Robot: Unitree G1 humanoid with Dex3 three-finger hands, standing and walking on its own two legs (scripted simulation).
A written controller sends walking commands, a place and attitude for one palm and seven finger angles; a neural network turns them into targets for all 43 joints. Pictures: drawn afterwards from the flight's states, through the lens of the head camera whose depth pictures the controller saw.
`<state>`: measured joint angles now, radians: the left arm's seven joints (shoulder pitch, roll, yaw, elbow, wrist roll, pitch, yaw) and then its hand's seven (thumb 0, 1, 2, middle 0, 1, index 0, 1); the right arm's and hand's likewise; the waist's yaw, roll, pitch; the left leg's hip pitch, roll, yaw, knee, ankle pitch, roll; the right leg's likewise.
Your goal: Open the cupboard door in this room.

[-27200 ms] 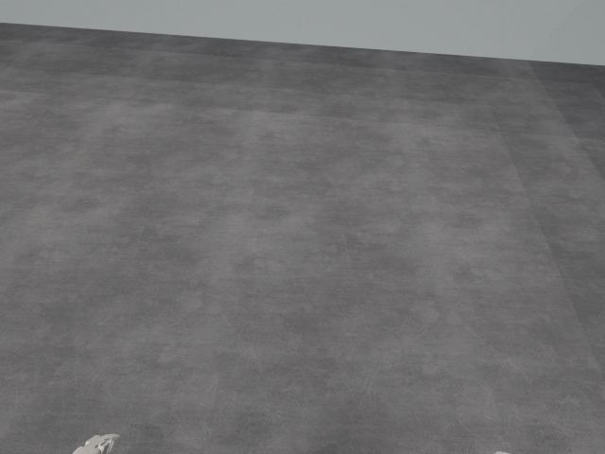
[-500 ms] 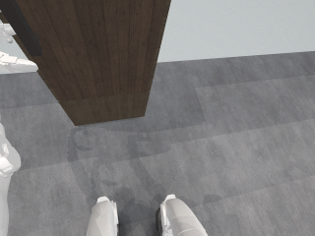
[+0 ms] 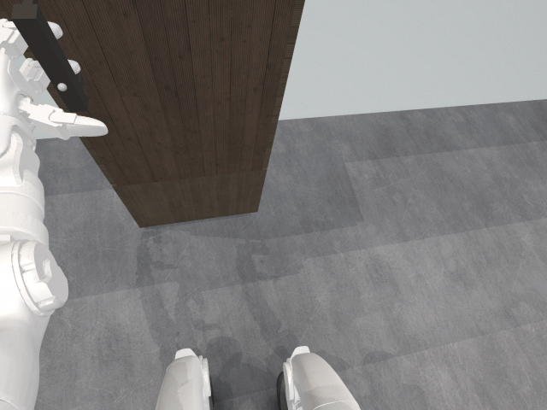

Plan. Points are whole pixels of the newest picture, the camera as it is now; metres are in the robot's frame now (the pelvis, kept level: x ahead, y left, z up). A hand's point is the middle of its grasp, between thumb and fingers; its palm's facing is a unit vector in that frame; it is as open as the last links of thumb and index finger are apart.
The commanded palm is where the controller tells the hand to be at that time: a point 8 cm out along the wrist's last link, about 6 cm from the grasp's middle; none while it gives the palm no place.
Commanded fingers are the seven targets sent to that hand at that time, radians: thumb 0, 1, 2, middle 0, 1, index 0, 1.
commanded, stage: slide the fingers in behind the handle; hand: left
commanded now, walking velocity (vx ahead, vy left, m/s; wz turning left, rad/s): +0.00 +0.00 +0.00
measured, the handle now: (57, 53) +0.59 +0.24 +0.08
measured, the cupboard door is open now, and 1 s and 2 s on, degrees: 0 0 13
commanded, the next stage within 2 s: close the thumb around the handle in 0.64 s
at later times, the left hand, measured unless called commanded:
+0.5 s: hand (76, 86) +0.54 +0.21 +0.08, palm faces +0.13 -0.99 -0.01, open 14.1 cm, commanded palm +0.52 +0.24 +0.08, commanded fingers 0.00 -0.50 0.30 -0.30 -1.20 -0.30 -1.20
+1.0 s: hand (77, 85) +0.54 +0.22 +0.08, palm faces +0.10 -1.00 +0.01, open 12.1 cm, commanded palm +0.53 +0.25 +0.08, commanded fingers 0.00 0.28 0.64 -0.36 -1.28 -0.36 -1.28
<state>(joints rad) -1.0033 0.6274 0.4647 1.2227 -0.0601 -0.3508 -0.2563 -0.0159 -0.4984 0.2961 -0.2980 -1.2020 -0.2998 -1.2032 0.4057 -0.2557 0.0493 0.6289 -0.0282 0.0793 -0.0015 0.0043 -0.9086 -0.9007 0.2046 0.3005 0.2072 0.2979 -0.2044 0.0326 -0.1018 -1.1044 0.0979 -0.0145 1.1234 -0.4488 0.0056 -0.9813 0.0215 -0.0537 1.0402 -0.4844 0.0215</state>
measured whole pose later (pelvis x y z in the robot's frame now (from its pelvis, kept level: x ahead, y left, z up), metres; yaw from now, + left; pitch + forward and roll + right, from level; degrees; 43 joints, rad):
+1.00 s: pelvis +0.00 +0.00 +0.00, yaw +0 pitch +25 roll -5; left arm -1.03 0.62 0.46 1.25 -0.05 -0.36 -0.22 -0.01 -0.20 0.42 -0.31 -1.23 -0.32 -1.24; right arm 0.40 -0.26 0.05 0.63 -0.03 0.06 0.00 0.00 -0.91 -0.90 0.20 0.30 0.21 0.30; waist -0.21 0.04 -0.10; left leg -1.13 0.10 -0.02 1.14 -0.46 0.00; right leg -1.01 0.02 -0.06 1.06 -0.50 0.02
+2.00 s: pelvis +0.03 -0.01 +0.02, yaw +0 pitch +21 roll -3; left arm -0.56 0.36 0.36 0.82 -0.17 -0.36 -0.18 0.00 0.68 0.71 -0.35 -1.35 -0.36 -1.35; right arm 0.38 -0.24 0.01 0.58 0.01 0.10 0.02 0.01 -0.91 -0.90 0.20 0.30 0.21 0.30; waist -0.13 0.03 -0.14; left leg -0.92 0.09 0.02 1.01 -0.45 0.00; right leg -0.82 0.02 -0.02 0.96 -0.49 0.02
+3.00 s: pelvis +0.02 -0.07 +0.02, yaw +6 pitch +12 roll +2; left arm -0.05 -0.12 -0.14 0.30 0.08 -0.29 0.59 0.00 0.13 0.56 -0.34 -1.27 -0.35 -1.27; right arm 0.21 -0.19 -0.02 0.61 -0.09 0.01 0.01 0.01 -0.91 -0.90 0.20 0.30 0.20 0.30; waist -0.01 0.04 -0.15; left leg -0.76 0.05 -0.04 0.95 -0.41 -0.06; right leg -0.68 -0.02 -0.09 1.01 -0.55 -0.06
